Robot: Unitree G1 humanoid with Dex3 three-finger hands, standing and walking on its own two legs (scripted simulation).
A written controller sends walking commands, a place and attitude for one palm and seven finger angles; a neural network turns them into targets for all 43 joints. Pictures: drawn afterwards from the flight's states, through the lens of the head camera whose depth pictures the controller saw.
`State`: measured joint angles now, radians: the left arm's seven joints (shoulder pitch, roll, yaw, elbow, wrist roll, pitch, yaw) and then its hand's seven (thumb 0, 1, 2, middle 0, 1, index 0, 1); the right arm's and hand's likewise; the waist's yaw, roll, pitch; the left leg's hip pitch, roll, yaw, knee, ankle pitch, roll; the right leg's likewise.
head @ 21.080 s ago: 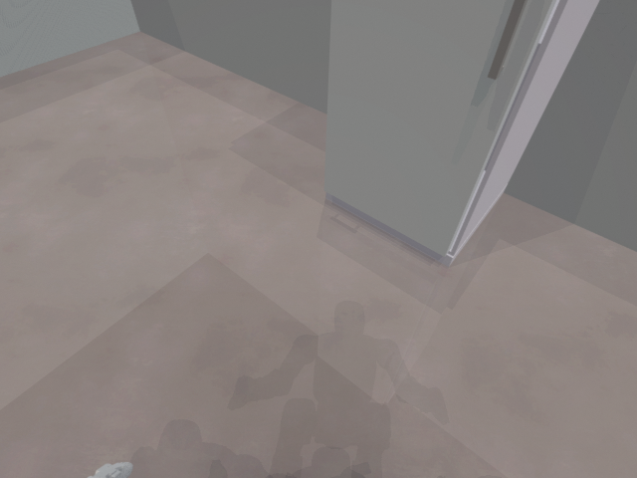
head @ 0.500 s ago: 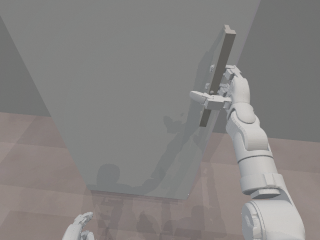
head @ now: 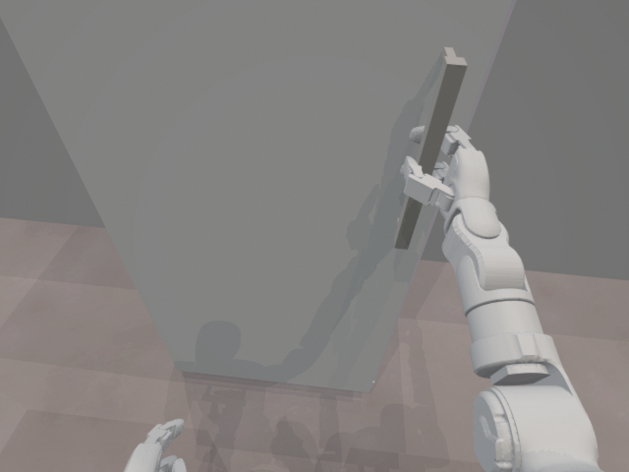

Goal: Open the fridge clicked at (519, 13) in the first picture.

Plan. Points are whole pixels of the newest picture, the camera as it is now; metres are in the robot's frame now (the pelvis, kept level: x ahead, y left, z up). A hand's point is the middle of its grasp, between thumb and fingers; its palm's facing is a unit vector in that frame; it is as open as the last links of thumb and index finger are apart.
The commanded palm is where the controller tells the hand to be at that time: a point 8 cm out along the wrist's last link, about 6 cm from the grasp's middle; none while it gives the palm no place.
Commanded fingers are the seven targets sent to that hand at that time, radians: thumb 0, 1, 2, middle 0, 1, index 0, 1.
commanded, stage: grip the handle and tug to test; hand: right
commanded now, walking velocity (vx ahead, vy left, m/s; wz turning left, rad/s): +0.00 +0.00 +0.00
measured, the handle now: (421, 162) +0.48 -0.11 +0.18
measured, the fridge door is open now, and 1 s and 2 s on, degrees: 0 5 30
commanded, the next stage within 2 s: pull the door a little, standing still in 0.54 s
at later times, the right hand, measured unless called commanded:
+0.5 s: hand (413, 181) +0.42 -0.09 +0.19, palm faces +0.06 +1.00 +0.03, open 6.3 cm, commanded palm +0.36 -0.14 +0.18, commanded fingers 0.00 -0.90 -0.90 0.45 1.40 0.45 1.40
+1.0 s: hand (413, 205) +0.38 -0.09 +0.19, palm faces +0.02 +1.00 +0.02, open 6.5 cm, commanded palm +0.31 -0.14 +0.18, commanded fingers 0.00 -0.90 -0.90 0.45 1.40 0.45 1.40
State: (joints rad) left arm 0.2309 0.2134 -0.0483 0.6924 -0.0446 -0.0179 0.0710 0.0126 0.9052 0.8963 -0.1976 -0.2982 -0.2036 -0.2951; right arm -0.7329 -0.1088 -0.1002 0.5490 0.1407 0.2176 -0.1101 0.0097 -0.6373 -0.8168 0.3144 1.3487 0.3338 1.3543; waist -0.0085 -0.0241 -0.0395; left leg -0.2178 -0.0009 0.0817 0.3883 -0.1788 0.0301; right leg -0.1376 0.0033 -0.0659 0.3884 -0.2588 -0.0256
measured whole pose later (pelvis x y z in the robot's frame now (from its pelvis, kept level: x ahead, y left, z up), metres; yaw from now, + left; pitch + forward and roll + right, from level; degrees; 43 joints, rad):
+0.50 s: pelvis +0.01 +0.00 +0.00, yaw +2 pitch +0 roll +0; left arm 0.24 0.22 -0.04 0.65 -0.05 0.01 0.06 0.01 0.91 0.90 -0.20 -0.30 -0.20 -0.30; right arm -0.60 -0.12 -0.13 0.36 0.14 0.26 -0.11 0.01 -0.71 -0.75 0.27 1.33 0.28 1.32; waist 0.01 -0.04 -0.04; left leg -0.19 -0.02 0.05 0.37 -0.18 0.03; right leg -0.10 -0.01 -0.09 0.36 -0.26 -0.02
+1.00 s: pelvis +0.02 +0.00 +0.00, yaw +0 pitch -1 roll +0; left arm 0.16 0.21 -0.06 0.58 -0.04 0.08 0.03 0.01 0.91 0.90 -0.20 -0.30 -0.20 -0.30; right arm -0.36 -0.07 -0.03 0.01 0.15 0.39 -0.10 0.00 -0.67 -0.75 0.29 1.34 0.28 1.32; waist -0.02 -0.05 -0.06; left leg -0.16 -0.01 0.08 0.40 -0.22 0.03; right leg -0.07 -0.01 -0.07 0.38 -0.29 -0.02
